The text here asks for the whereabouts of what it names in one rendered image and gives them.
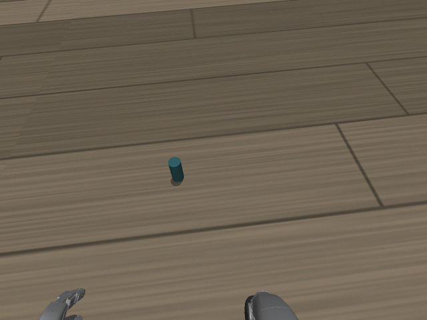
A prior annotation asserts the left robot hand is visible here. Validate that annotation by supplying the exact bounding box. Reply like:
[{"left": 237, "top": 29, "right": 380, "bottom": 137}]
[{"left": 38, "top": 289, "right": 85, "bottom": 320}]

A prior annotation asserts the can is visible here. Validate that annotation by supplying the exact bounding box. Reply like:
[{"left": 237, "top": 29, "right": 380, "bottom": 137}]
[{"left": 168, "top": 157, "right": 184, "bottom": 182}]

